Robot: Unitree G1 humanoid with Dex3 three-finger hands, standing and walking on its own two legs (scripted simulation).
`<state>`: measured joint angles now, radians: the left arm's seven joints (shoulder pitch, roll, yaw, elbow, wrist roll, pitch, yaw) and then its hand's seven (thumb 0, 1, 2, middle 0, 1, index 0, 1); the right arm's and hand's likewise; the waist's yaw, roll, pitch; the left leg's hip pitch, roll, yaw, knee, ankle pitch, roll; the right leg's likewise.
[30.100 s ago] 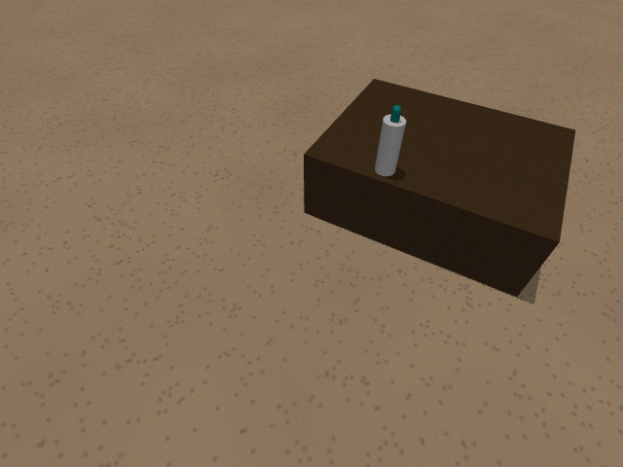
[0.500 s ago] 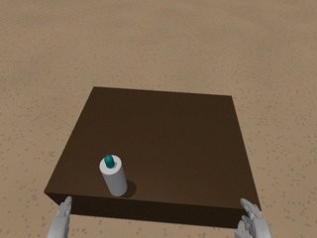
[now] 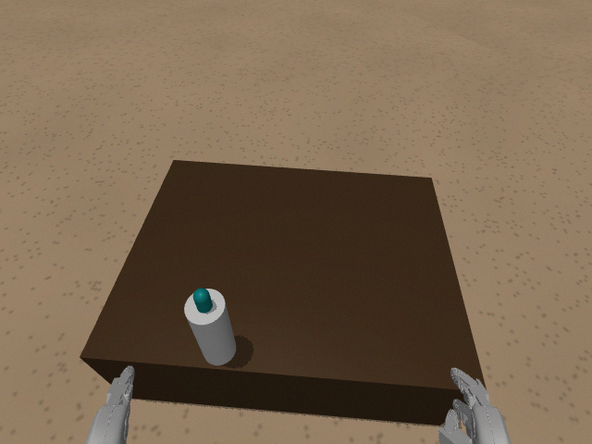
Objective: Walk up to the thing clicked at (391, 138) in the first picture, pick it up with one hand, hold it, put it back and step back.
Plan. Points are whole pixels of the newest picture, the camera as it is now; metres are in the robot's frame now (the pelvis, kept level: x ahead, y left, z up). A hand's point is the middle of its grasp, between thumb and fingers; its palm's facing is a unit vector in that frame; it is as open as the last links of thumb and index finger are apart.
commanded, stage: stand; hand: left
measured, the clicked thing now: (211, 324) +0.42 +0.18 -0.25
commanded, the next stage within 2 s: none
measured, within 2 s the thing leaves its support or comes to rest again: neither
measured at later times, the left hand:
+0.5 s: hand out of the picture +0.07 +0.25 -0.11, palm faces +0.02 -0.94 -0.35, open 9.0 cm
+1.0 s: hand out of the picture +0.05 +0.25 -0.10, palm faces +0.04 -0.94 -0.35, open 7.3 cm
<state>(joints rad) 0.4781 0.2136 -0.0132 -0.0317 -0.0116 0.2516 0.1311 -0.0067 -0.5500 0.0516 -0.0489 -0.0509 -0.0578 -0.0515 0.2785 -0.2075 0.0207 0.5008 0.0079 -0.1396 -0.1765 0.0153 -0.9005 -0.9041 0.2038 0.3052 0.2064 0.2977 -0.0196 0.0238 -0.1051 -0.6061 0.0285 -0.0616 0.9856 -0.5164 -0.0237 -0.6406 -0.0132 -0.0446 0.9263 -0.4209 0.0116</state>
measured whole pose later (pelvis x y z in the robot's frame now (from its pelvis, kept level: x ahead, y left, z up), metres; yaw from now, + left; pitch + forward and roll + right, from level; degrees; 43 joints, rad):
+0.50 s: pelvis +0.00 +0.00 +0.04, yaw +2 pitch -2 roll +0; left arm 0.22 0.33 0.02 0.94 0.03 0.00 0.02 0.00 0.59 0.83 -0.19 -0.29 -0.20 -0.29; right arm 0.21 -0.32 -0.03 0.96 -0.04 0.00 -0.01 0.01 -0.91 -0.90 0.20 0.30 0.20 0.30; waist 0.02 0.00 0.04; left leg -0.25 -0.01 -0.06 0.65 -0.37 -0.01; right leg -0.30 -0.05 -0.05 0.64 -0.31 0.02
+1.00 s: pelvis +0.00 -0.01 +0.06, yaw +3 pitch -4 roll +0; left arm 0.12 0.33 0.01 1.16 0.02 -0.01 0.01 0.01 0.91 0.90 -0.20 -0.30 -0.21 -0.30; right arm 0.16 -0.33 -0.01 1.11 -0.03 0.00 -0.01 0.01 -0.91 -0.90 0.20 0.30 0.20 0.30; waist 0.01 0.01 0.05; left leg -0.10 0.00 -0.08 0.39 -0.23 -0.03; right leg -0.14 -0.04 -0.07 0.40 -0.19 0.01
